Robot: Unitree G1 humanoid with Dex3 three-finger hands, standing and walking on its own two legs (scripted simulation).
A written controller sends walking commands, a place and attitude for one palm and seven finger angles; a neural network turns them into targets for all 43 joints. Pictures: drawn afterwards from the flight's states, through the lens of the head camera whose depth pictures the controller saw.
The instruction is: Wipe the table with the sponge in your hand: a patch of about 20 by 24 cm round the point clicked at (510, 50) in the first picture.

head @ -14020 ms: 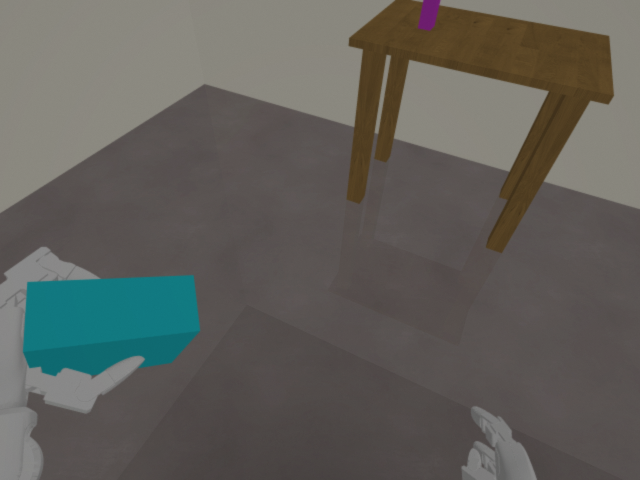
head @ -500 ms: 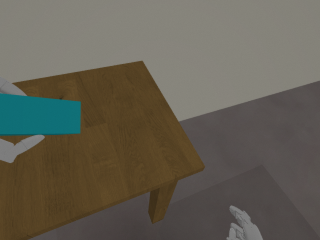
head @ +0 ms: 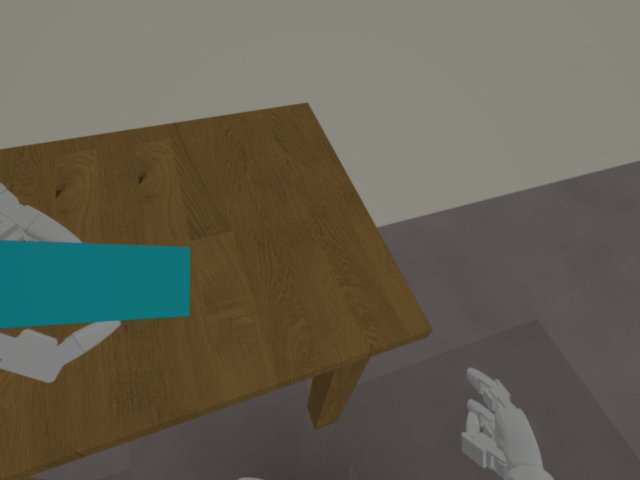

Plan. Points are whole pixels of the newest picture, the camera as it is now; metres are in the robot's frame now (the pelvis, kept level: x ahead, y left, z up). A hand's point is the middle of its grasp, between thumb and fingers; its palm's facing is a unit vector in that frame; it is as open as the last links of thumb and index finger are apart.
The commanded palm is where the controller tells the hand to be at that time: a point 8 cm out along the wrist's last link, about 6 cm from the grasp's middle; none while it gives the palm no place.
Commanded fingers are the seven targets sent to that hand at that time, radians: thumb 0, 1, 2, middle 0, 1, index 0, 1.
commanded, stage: shuffle to correct the standing spot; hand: left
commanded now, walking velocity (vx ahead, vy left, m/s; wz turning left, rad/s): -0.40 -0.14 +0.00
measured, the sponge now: (118, 285) +0.24 +0.21 +0.17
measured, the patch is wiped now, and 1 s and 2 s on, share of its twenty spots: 0.00 0.00 0.00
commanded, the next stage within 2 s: come to a stop and stand still in 0.06 s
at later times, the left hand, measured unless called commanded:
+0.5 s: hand (50, 405) +0.14 +0.22 +0.17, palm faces +0.32 -0.86 -0.38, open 9.8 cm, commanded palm +0.08 +0.26 +0.18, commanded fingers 0.00 0.10 1.30 -1.20 -1.60 -1.20 -1.60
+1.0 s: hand (14, 343) +0.18 +0.26 +0.19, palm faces +0.41 -0.84 -0.36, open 9.8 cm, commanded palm +0.11 +0.28 +0.18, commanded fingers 0.00 0.10 1.30 -1.20 -1.60 -1.20 -1.60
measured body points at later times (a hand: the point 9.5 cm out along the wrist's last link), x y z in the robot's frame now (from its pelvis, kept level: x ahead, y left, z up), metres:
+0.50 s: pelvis -0.08 -0.02 -0.01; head -0.06 +0.01 +0.44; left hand +0.12 +0.27 +0.19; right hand +0.06 -0.28 -0.08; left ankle -0.05 +0.10 -0.74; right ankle +0.00 -0.12 -0.74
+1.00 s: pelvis -0.06 +0.00 +0.00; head -0.05 +0.01 +0.45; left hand +0.15 +0.30 +0.20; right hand +0.10 -0.21 -0.08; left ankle -0.05 +0.10 -0.74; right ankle +0.00 -0.12 -0.74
